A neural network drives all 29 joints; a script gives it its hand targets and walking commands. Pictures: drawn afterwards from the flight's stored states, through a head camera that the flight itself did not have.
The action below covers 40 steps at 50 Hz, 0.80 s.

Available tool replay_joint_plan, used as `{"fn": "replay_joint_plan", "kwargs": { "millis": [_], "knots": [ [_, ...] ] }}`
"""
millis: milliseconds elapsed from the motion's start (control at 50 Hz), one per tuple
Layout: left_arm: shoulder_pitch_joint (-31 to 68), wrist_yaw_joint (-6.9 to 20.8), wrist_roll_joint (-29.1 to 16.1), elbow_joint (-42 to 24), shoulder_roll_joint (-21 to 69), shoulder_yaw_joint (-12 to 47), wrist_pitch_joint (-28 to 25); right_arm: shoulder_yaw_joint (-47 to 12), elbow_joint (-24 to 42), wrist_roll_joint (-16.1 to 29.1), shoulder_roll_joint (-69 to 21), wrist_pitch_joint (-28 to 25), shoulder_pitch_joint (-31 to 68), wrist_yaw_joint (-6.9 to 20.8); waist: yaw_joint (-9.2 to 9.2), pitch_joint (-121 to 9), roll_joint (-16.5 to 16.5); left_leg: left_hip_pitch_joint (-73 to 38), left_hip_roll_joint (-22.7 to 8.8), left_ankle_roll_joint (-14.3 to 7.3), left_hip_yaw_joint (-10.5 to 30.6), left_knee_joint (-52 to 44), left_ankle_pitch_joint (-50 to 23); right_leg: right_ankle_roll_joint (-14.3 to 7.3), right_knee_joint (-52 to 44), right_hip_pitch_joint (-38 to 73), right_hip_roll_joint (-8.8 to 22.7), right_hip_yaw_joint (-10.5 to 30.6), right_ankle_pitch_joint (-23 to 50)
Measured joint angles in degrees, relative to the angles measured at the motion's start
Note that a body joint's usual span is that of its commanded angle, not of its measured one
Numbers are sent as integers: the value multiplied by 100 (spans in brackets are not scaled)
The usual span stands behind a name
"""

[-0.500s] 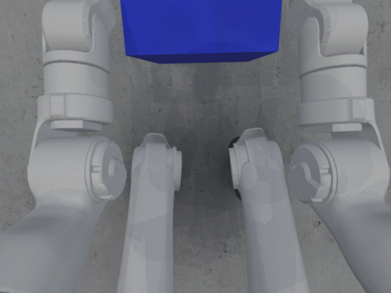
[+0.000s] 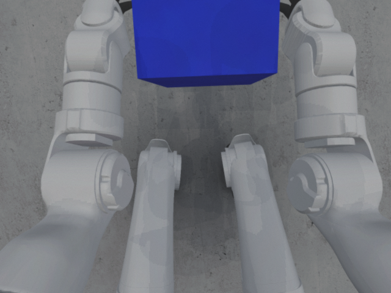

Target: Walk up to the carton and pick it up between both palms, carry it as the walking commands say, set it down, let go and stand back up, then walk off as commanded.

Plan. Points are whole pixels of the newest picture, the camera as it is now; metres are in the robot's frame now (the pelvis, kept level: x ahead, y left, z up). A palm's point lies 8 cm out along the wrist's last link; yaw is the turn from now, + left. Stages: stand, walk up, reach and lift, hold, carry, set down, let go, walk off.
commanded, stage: reach and lift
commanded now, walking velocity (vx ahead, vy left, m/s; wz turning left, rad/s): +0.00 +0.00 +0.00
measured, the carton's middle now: (206, 19) +0.56 -0.02 -0.14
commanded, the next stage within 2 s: none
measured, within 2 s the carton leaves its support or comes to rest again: neither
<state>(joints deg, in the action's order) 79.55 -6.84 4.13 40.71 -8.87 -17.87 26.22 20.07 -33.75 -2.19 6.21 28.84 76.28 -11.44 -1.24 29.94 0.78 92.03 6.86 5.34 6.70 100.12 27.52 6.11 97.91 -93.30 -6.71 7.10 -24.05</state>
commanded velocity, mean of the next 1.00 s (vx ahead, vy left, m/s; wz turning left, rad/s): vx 0.00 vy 0.00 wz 0.00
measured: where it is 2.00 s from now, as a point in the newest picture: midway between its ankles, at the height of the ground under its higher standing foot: (199, 188)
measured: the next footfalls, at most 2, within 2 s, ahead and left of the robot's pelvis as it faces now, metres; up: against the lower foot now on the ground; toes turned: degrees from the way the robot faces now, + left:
none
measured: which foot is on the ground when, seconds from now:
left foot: down 0.00-1.00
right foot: down 0.00-1.00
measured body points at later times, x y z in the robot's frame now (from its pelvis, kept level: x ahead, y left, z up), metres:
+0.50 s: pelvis +0.03 +0.01 +0.07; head +0.34 +0.00 +0.39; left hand +0.55 +0.13 -0.03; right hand +0.54 -0.15 -0.02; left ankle +0.15 +0.14 -0.48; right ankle +0.17 -0.14 -0.48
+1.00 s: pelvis -0.01 +0.00 +0.11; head +0.25 +0.00 +0.46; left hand +0.51 +0.13 +0.05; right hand +0.50 -0.15 +0.07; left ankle +0.15 +0.14 -0.48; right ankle +0.17 -0.14 -0.48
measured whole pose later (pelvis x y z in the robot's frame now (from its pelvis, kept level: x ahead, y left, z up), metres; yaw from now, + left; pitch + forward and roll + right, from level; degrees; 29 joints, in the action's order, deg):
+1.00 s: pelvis -0.01 +0.00 +0.11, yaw +0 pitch +8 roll +0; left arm 67.9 -8.2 3.2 41.2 -6.2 -17.0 26.4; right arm 18.8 -35.8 -5.3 2.8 28.4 67.8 -11.3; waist -2.0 30.1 0.0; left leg 64.2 6.4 4.1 7.9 77.6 21.3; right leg 5.4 75.2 -65.0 -5.8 8.6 -18.2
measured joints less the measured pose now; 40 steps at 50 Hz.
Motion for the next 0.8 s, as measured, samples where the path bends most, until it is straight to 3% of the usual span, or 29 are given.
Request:
{"fn": "replay_joint_plan", "kwargs": {
  "millis": [120,240,500,800],
  "knots": [
    [189,33,106,261,-9,-272,30,234,-417,-358,-35,19,366,126,-6,-9,-86,-262,41,-29,29,-337,-125,-20,-327,291,69,-4,80],
    [-9,47,98,-37,50,-236,-39,312,-85,-525,-178,-12,232,172,-49,-4,-123,-476,46,-44,75,-612,-135,-20,-625,539,121,-37,63],
    [-1387,-203,-166,-929,378,393,42,-351,825,-55,-188,95,-1232,101,-70,6,-143,-1570,-3,-142,73,-1105,117,-58,-1114,1625,143,-2,-187],
    [-1598,-135,-185,-493,476,22,-427,-243,268,-117,-378,-408,-1230,62,-95,-40,-71,-2385,-12,-112,37,-1840,-352,-74,-1743,2381,129,142,266]
  ]
}}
